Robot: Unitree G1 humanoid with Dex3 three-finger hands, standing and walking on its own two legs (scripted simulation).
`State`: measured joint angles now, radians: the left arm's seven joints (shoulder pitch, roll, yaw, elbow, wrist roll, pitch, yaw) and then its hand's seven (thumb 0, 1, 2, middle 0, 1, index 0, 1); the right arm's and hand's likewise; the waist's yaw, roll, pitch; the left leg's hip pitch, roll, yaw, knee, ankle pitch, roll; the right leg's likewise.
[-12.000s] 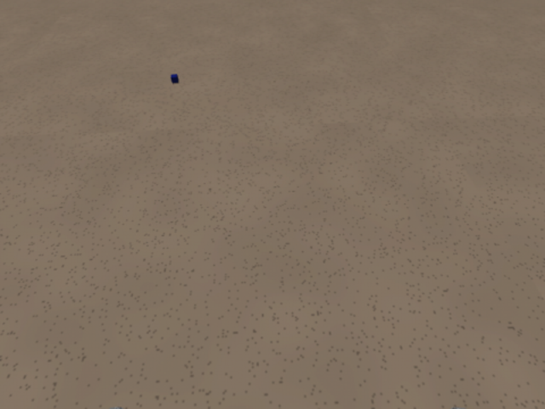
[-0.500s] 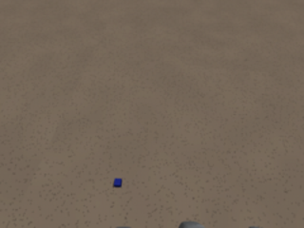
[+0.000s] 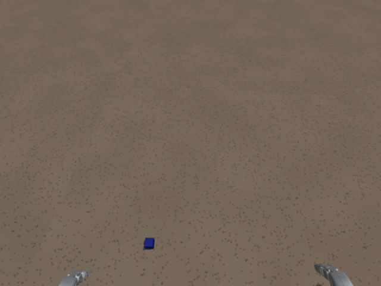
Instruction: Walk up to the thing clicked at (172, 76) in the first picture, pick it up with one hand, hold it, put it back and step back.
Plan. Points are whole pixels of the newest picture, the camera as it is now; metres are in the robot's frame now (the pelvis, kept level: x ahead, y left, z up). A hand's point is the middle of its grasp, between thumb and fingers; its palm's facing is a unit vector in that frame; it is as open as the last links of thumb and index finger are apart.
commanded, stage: walk up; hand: left
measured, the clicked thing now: (149, 243) +0.39 +0.23 -0.76
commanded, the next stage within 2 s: stand in 0.84 s
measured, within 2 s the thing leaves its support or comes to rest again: neither
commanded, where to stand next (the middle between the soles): +0.00 -0.01 m, yaw +0 degrees
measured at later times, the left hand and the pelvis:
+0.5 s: hand out of the picture +0.06 +0.24 -0.16, palm faces +0.00 -0.94 -0.33, open 7.4 cm; pelvis -0.01 -0.01 +0.00, yaw +0 degrees
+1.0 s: hand out of the picture +0.06 +0.24 -0.16, palm faces -0.02 -0.94 -0.33, open 7.4 cm; pelvis -0.02 -0.01 +0.00, yaw +0 degrees
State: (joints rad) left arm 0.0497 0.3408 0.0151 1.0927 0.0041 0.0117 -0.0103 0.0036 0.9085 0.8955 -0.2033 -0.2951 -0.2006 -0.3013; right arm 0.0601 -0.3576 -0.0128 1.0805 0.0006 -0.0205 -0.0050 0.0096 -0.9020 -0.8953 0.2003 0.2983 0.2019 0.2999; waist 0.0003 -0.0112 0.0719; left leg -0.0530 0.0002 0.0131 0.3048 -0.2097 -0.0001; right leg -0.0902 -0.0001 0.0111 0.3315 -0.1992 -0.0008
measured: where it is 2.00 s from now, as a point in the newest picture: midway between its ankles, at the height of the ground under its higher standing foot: outside the picture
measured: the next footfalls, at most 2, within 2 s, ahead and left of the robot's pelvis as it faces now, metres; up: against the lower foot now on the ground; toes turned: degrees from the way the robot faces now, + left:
none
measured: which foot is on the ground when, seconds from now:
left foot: down 0.00-1.00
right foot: down 0.00-1.00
